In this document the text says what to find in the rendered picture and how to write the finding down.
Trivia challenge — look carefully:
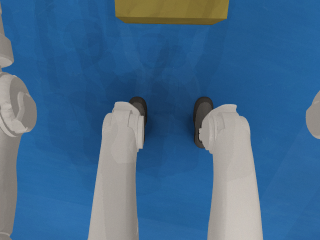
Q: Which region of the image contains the robot left forearm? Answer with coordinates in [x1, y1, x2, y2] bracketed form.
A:
[0, 2, 14, 72]

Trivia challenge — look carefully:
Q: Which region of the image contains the robot left upper arm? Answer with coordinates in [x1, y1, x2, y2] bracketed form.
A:
[0, 71, 37, 240]

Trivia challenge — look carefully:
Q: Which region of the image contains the robot right upper arm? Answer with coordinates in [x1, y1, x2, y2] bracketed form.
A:
[305, 91, 320, 139]

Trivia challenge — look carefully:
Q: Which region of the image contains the left robot shin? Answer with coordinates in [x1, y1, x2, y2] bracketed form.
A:
[102, 101, 139, 135]

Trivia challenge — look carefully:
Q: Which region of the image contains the carton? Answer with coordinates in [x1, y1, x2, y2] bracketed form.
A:
[114, 0, 229, 25]

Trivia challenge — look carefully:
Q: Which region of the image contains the right robot shin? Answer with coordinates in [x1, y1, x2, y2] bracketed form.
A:
[198, 104, 251, 147]

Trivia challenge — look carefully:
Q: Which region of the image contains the robot shin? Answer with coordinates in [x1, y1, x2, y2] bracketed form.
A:
[198, 104, 251, 147]
[102, 101, 139, 135]

